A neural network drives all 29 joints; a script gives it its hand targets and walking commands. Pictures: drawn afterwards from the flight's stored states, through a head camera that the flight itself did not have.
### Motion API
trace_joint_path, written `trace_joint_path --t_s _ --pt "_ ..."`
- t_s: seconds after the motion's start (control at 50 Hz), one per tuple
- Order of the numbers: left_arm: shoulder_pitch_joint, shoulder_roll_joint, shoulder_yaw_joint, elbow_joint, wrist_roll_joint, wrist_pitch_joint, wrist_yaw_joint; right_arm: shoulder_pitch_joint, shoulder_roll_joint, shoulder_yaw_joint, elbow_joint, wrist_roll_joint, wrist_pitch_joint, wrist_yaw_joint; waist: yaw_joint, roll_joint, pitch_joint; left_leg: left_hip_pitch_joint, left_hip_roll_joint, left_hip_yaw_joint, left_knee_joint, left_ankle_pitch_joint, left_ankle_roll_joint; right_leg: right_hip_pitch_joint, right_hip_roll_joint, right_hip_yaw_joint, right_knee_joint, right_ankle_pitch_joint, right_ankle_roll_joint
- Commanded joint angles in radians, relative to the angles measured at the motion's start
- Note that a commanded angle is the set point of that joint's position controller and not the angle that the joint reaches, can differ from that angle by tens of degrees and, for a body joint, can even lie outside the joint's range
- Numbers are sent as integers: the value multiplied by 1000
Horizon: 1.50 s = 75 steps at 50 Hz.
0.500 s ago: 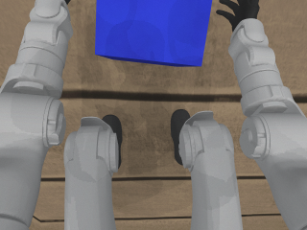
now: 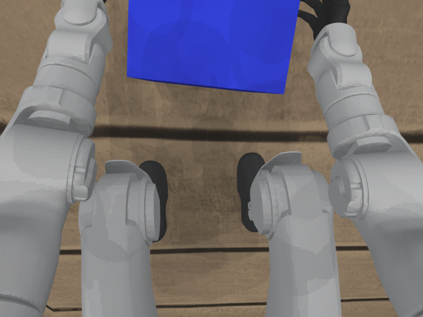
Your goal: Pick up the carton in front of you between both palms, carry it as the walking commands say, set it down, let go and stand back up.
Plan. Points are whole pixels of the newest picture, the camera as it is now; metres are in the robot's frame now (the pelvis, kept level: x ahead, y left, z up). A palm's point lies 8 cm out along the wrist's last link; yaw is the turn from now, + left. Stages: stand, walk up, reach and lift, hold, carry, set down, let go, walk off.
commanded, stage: reach and lift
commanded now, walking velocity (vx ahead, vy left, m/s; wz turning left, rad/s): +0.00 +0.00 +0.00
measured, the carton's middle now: (208, 25) +0.52 -0.01 -0.25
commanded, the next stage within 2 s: none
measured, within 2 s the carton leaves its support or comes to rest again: leaves its support in 0.38 s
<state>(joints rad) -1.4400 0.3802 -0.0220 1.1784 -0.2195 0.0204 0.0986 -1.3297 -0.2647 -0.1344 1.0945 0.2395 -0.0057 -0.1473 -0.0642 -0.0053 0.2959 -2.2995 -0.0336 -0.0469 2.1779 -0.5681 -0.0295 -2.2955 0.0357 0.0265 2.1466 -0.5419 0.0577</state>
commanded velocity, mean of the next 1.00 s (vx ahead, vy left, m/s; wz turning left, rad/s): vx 0.00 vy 0.00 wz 0.00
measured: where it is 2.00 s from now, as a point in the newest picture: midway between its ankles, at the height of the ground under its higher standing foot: (204, 209)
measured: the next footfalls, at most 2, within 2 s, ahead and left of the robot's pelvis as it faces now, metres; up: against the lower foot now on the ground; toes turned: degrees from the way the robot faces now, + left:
none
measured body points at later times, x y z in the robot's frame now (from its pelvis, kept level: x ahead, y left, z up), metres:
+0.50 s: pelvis +0.00 +0.00 -0.01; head +0.35 +0.02 +0.28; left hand +0.56 +0.13 -0.16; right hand +0.53 -0.17 -0.15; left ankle +0.11 +0.13 -0.34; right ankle +0.12 -0.13 -0.34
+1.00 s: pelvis +0.00 +0.00 +0.11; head +0.25 +0.01 +0.48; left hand +0.51 +0.14 +0.05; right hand +0.49 -0.16 +0.05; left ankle +0.11 +0.13 -0.34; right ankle +0.12 -0.13 -0.34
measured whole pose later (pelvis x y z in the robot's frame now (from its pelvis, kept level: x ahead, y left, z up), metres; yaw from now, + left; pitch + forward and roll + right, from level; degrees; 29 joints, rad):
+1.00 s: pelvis +0.00 +0.00 +0.11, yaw +2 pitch +42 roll -1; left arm -1.09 0.03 0.43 0.81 0.22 0.33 0.05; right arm -1.00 0.02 -0.53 0.68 -0.21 0.34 -0.05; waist -0.04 0.01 -0.16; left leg -2.03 -0.12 -0.09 1.78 -0.49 -0.06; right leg -2.02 0.10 0.09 1.77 -0.49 0.08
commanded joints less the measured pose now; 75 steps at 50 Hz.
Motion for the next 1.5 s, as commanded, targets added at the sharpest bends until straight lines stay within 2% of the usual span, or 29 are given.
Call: trace_joint_path --t_s 0.0,0.08,0.1,0.14,0.18,0.2,0.24,0.3,0.42,0.46,0.52,0.58,0.66,0.76,0.86,0.96,1.12,1.24,1.48 --pt "-302 20 -33 -100 -18 -21 2 -267 -38 29 -111 20 -19 -2 -22 66 -1150 583 -5 53 -176 257 2 582 6 -81 -155 306 6" --pt "-338 -30 -27 -72 15 -24 11 -292 26 24 -63 6 -16 -2 -10 78 -1118 592 -16 53 -186 232 4 579 21 -79 -161 274 3" --pt "-353 -76 -42 -79 17 -24 7 -298 55 22 -57 -10 -16 0 -19 84 -1114 589 -22 54 -188 227 4 589 27 -79 -164 271 1" --pt "-453 -344 -110 -89 12 -19 -40 -434 309 94 -81 -6 -12 50 -15 87 -1116 581 -36 50 -187 240 16 570 42 -82 -156 281 -5" --pt "-541 -633 -142 -88 37 1 -109 -567 576 133 -104 -43 11 122 -12 91 -1098 558 -55 49 -174 239 20 552 58 -87 -144 272 -9" --pt "-563 -739 -130 -89 60 16 -140 -609 662 130 -122 -70 28 157 -14 95 -1087 545 -66 56 -167 227 17 541 66 -93 -136 256 -11" --pt "-551 -858 -94 -108 94 40 -187 -646 775 115 -157 -108 62 211 -12 86 -1055 517 -83 69 -161 221 20 519 77 -105 -122 238 -12" --pt "-541 -977 -72 -169 105 63 -227 -653 901 130 -228 -105 94 260 -12 68 -1118 523 -94 87 -148 280 27 539 86 -114 -112 301 -15" --pt "-556 -1167 -161 -387 62 95 -222 -606 1104 221 -383 -50 149 287 -9 77 -1501 724 -112 117 -136 470 21 685 103 -137 -96 495 -5" --pt "-538 -1219 -201 -473 57 120 -210 -601 1143 268 -460 -42 176 283 -4 84 -1637 814 -118 124 -148 511 13 718 110 -147 -110 513 1" --pt "-487 -1282 -239 -574 72 169 -200 -591 1164 313 -564 -55 217 279 3 83 -1766 878 -132 138 -191 487 7 759 123 -157 -155 469 5" --pt "-412 -1332 -227 -566 105 221 -208 -543 1181 311 -571 -96 261 284 -3 79 -1670 827 -139 138 -261 357 4 723 128 -160 -219 343 -3" --pt "-330 -1365 -111 -411 196 270 -233 -448 1217 205 -432 -208 311 301 -12 90 -1375 670 -140 129 -369 144 4 617 127 -149 -319 160 -21" --pt "-306 -1363 17 -322 280 280 -251 -419 1228 101 -357 -302 326 321 -8 76 -1308 662 -147 118 -465 110 13 641 130 -132 -420 124 -30" --pt "-279 -1374 70 -308 322 283 -264 -402 1264 91 -349 -326 335 334 8 45 -1354 719 -151 119 -544 112 17 723 133 -124 -504 127 -25" --pt "-243 -1410 38 -354 315 296 -278 -354 1311 135 -373 -316 349 344 17 25 -1435 812 -150 122 -608 146 15 831 134 -119 -572 157 -18" --pt "-143 -1488 -103 -463 253 314 -287 -231 1376 256 -443 -265 363 346 21 32 -1496 986 -149 115 -705 233 -3 996 138 -107 -674 238 -13" --pt "-36 -1516 -153 -490 236 314 -284 -123 1397 302 -456 -252 362 343 24 36 -1419 1090 -148 94 -801 247 -7 1098 140 -87 -768 248 -16" --pt "210 -1535 -156 -489 268 284 -276 124 1413 301 -432 -293 331 340 34 26 -1214 1326 -131 34 -1043 298 5 1331 126 -31 -1001 293 -27"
